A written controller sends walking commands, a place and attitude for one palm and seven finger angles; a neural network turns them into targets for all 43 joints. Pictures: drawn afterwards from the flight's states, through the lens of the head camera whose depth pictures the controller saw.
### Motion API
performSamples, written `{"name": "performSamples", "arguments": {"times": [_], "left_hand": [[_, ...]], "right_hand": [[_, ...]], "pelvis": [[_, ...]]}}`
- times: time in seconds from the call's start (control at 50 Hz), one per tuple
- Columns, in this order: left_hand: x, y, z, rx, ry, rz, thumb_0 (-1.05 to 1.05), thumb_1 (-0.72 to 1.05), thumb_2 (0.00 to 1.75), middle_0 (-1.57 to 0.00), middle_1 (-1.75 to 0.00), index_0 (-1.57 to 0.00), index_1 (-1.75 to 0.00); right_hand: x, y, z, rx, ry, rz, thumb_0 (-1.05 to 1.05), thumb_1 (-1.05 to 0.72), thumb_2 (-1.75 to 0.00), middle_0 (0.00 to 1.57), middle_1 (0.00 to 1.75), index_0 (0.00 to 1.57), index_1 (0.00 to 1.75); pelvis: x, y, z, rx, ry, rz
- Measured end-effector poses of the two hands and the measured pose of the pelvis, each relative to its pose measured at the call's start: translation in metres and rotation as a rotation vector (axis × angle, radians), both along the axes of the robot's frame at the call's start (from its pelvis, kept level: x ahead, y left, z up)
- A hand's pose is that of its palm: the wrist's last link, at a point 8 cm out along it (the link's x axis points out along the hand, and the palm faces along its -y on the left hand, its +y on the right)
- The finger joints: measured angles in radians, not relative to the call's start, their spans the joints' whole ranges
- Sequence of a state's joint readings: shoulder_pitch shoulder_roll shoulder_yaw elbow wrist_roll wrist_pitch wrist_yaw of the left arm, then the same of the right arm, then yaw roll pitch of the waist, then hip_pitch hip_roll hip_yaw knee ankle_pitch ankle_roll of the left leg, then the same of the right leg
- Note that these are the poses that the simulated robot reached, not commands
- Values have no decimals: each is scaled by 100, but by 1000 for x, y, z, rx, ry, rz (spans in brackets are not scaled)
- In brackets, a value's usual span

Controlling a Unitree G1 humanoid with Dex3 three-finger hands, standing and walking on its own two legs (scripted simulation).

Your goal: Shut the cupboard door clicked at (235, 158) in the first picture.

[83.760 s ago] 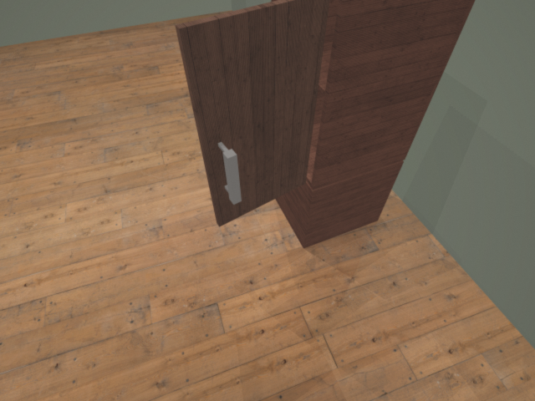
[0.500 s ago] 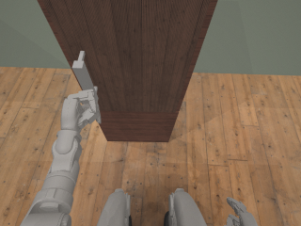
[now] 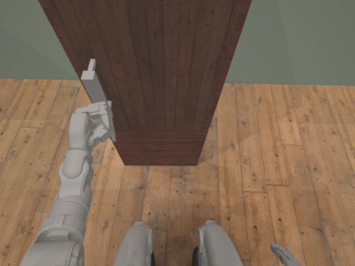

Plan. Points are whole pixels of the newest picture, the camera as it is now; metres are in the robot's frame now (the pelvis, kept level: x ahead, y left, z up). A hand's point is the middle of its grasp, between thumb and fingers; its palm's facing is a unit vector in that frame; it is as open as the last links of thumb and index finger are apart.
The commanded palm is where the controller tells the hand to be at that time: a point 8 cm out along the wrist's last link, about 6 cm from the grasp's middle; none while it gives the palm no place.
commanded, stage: push the door shut along its arc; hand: left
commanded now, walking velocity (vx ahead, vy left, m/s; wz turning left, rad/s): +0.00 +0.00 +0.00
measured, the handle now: (100, 93) +0.52 +0.19 +0.02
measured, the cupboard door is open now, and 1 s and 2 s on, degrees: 0 0 0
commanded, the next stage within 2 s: pull the fist back off the door in 0.66 s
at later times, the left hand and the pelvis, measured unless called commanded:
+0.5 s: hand (112, 115) +0.44 +0.15 +0.03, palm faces -0.15 -0.99 -0.05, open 3.2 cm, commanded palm +0.46 +0.19 +0.03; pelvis -0.01 +0.00 -0.02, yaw +1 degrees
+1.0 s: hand (116, 113) +0.45 +0.14 +0.03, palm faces +0.05 -1.00 -0.03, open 3.2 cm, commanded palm +0.45 +0.17 +0.03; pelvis -0.07 +0.01 -0.04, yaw +0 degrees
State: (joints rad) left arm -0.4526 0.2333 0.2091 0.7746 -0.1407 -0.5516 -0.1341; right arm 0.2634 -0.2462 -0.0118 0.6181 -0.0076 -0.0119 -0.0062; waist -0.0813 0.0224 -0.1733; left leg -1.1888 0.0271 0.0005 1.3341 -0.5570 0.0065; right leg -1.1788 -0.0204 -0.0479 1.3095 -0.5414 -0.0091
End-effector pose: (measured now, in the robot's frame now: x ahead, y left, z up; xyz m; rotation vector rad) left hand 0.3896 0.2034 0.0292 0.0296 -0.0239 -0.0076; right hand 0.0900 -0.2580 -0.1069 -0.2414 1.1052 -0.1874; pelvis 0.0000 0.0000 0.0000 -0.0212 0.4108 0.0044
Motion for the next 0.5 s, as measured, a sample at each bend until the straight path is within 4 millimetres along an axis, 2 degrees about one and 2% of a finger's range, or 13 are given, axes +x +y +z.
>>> {"name": "performSamples", "arguments": {"times": [0.12,0.24,0.28,0.5], "left_hand": [[5,-3,-1,6,2,-28,1,90,90,-130,-150,-131,-150],[29,-5,2,10,-3,-59,2,89,90,-130,-150,-131,-150],[36,-5,4,10,-5,-69,2,89,90,-131,-150,-131,-150],[39,1,4,16,-14,-139,1,90,90,-143,-150,-134,-150]], "right_hand": [[11,1,1,-9,-30,14,0,-91,-90,20,30,20,30],[10,0,-3,-21,-28,11,0,-91,-90,20,30,20,30],[6,0,-4,-22,-18,3,0,-91,-90,20,30,20,30],[-34,-1,-17,-30,91,-8,0,-91,-90,20,30,20,30]], "pelvis": [[-2,1,-2,-4,2,5],[-4,2,-6,-9,14,7],[-4,2,-8,-9,20,5],[-15,3,-16,-21,25,19]]}}
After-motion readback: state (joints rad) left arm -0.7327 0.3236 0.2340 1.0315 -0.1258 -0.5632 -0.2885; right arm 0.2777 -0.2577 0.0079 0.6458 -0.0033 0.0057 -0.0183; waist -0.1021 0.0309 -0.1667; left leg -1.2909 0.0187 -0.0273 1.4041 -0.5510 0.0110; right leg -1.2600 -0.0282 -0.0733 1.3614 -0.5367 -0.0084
